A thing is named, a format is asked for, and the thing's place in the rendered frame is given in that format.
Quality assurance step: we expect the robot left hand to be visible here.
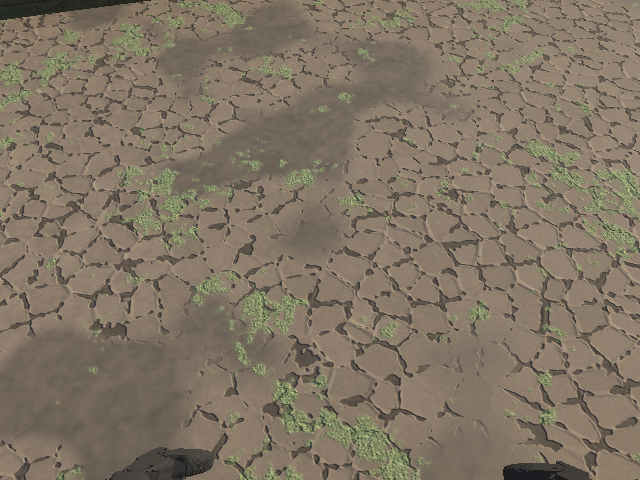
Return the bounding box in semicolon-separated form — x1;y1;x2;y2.
105;447;214;480

